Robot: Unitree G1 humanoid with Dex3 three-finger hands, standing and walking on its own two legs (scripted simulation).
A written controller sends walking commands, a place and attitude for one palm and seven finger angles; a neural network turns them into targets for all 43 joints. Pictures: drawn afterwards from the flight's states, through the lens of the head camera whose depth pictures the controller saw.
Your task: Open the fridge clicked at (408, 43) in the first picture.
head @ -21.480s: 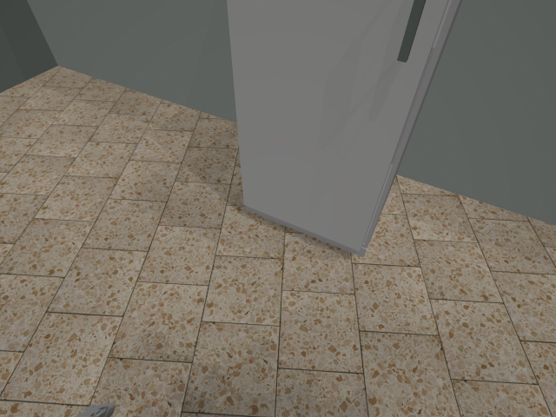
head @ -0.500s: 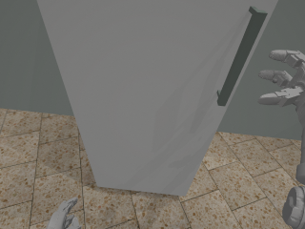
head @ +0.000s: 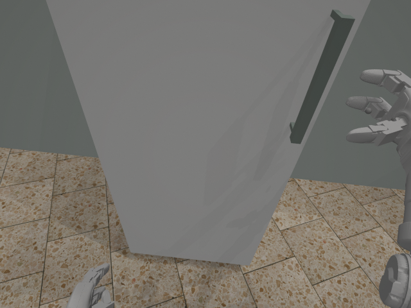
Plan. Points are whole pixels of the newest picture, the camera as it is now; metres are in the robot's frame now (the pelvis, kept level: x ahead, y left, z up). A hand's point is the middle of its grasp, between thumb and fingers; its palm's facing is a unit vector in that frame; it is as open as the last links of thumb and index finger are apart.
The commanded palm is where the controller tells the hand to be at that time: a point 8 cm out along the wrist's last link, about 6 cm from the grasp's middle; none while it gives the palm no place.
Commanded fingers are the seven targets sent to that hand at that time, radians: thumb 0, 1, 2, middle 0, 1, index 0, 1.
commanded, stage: feel for the door with the fingertips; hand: right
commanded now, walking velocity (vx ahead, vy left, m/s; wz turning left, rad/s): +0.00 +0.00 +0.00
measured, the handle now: (313, 84) +0.47 -0.16 +0.25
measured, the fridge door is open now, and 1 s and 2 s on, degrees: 0 0 0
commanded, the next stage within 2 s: slide the fingers in behind the handle in 1.00 s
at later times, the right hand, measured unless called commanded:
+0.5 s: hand (334, 103) +0.41 -0.18 +0.25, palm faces +0.06 +1.00 +0.00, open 14.0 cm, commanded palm +0.38 -0.24 +0.25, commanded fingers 0.00 0.50 -0.30 0.30 1.20 0.30 1.20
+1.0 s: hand (338, 100) +0.42 -0.20 +0.25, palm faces +0.07 +1.00 -0.01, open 14.0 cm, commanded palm +0.40 -0.24 +0.25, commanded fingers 0.00 0.50 -0.30 0.30 1.20 0.30 1.20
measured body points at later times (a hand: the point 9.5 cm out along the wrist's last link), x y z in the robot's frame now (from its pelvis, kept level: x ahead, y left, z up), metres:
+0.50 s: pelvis +0.00 +0.00 +0.00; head -0.03 +0.02 +0.45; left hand +0.16 +0.24 -0.09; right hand +0.40 -0.24 +0.26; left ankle -0.04 +0.11 -0.74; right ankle +0.01 -0.11 -0.74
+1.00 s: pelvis +0.00 +0.01 +0.00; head -0.02 +0.02 +0.45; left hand +0.14 +0.26 -0.10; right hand +0.41 -0.25 +0.26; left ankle -0.04 +0.11 -0.74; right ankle +0.01 -0.11 -0.74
